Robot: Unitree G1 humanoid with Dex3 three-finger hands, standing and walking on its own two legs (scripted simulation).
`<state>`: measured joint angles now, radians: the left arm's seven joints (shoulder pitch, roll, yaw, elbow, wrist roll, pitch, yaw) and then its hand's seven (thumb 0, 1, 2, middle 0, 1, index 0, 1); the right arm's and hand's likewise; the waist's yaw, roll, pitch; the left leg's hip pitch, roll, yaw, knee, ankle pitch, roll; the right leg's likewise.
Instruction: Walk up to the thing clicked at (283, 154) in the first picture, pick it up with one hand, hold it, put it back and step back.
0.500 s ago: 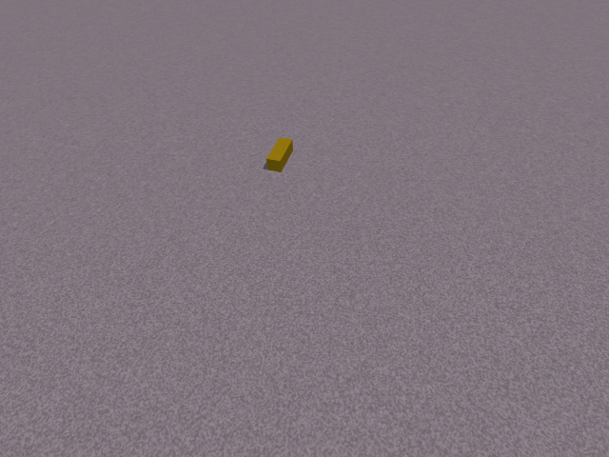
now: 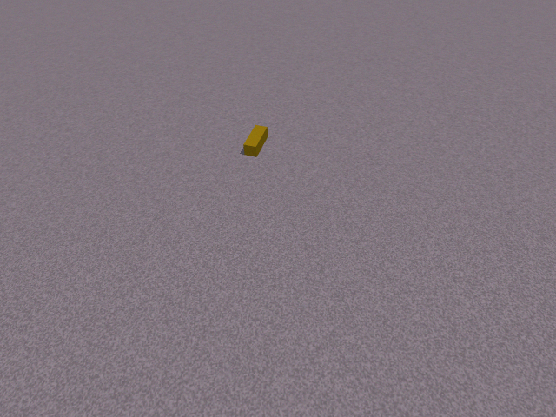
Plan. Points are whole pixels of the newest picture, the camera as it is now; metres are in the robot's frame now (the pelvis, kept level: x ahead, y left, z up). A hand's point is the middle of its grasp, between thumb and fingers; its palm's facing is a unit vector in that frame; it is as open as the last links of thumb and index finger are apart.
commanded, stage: stand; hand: left
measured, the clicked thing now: (256, 140) +1.72 +0.17 -0.75
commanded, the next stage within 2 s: walk up in 0.62 s
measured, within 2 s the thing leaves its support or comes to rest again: neither
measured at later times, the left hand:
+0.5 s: hand out of the picture +0.08 +0.25 -0.16, palm faces -0.03 -0.94 -0.35, open 7.4 cm
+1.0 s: hand out of the picture +0.12 +0.38 -0.18, palm faces +0.28 -0.89 -0.35, open 7.4 cm
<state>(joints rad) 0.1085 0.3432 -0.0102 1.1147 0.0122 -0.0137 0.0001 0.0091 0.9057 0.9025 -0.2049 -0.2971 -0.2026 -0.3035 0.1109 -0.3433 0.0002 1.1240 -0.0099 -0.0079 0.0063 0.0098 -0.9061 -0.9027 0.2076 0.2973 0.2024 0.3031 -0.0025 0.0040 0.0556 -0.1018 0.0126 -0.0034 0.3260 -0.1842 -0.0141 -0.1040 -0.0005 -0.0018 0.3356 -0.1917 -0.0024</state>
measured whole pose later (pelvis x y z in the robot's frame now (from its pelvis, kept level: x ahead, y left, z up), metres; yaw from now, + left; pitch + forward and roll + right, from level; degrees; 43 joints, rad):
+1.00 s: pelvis +0.10 +0.06 -0.04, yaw +16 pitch -4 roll +1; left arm 0.15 0.52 0.13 0.91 0.07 0.05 -0.11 0.01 0.91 0.90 -0.20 -0.30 -0.20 -0.30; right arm 0.29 -0.51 -0.11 0.94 -0.01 -0.05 0.03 0.01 -0.91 -0.90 0.21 0.30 0.20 0.30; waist 0.01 -0.13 0.01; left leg -0.38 0.03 0.14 0.73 -0.29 0.05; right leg -0.22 -0.10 -0.04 1.06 -0.52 -0.05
